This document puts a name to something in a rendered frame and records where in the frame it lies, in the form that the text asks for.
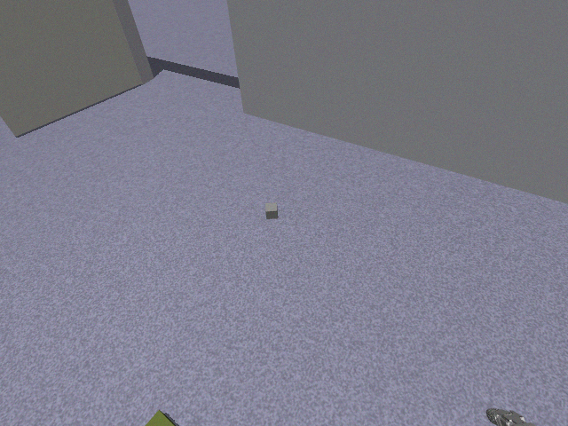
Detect right robot hand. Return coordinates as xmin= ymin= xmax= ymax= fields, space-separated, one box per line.
xmin=486 ymin=408 xmax=535 ymax=426

